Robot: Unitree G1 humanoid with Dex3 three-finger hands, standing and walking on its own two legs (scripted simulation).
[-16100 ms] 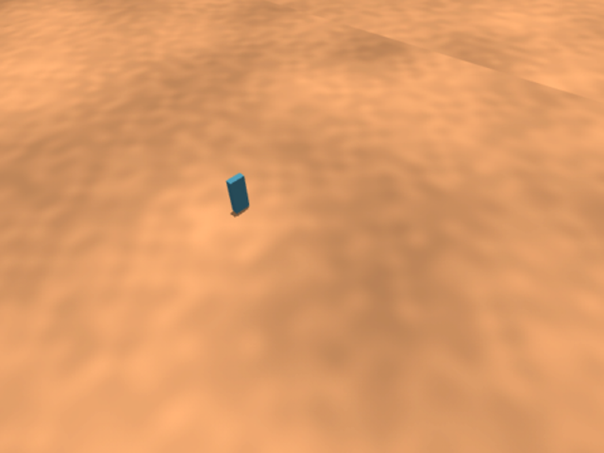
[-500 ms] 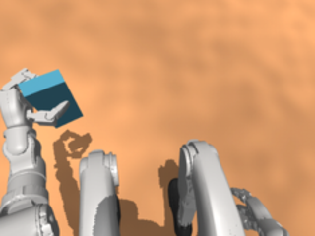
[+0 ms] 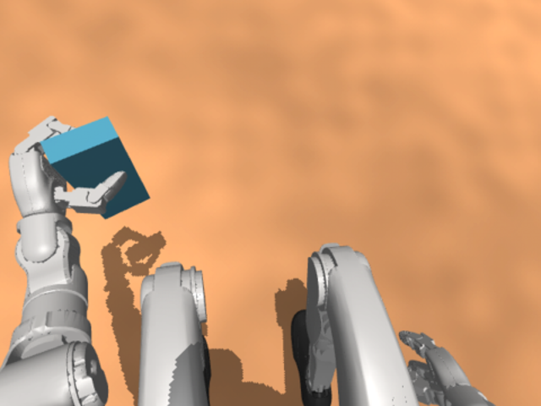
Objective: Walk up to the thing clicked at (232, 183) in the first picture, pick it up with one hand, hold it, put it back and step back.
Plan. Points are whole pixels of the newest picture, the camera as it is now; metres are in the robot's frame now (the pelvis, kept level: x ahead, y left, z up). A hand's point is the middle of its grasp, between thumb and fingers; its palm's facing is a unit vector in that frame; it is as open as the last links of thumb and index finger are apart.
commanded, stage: lift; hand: left
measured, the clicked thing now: (106, 175) +0.45 +0.22 -0.06
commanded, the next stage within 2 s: hold in 1.98 s
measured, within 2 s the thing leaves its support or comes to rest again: neither
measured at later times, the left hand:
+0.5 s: hand (55, 154) +0.42 +0.23 +0.07, palm faces +0.17 -0.99 -0.03, open 8.1 cm
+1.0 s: hand out of the picture +0.40 +0.22 +0.25, palm faces +0.21 -0.98 -0.03, open 8.1 cm
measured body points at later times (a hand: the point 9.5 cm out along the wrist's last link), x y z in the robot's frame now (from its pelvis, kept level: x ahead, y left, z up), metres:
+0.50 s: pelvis +0.01 +0.00 +0.07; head +0.19 +0.03 +0.48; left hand +0.41 +0.28 +0.07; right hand +0.16 -0.26 -0.05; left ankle +0.08 +0.13 -0.35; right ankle +0.10 -0.13 -0.35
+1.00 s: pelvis +0.04 +0.00 +0.22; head +0.16 +0.03 +0.65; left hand +0.38 +0.27 +0.25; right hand +0.21 -0.24 +0.11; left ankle +0.08 +0.13 -0.35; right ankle +0.10 -0.13 -0.35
